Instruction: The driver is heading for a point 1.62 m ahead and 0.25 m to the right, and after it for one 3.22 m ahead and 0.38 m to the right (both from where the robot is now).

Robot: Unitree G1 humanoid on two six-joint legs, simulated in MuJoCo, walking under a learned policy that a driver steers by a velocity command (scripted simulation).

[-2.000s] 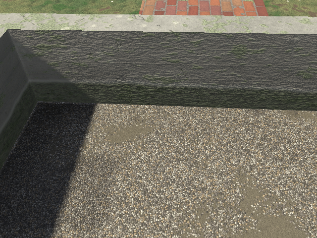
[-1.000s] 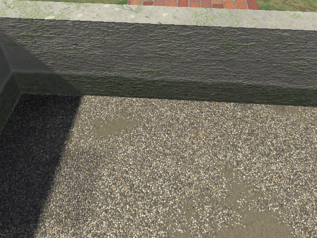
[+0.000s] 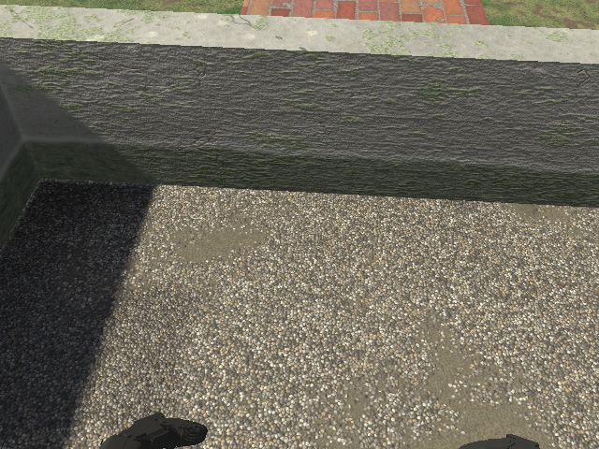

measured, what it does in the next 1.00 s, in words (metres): stands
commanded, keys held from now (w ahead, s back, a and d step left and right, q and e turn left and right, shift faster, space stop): w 1.00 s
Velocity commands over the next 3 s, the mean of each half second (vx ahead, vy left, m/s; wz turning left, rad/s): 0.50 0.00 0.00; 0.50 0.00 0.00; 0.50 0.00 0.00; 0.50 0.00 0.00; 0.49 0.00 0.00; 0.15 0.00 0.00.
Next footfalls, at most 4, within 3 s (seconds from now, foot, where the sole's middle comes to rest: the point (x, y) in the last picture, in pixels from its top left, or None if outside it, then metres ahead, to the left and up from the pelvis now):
none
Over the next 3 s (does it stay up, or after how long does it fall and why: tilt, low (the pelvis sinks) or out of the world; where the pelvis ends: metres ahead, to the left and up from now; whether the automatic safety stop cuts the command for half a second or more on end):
stays up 0.01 -0.01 0.01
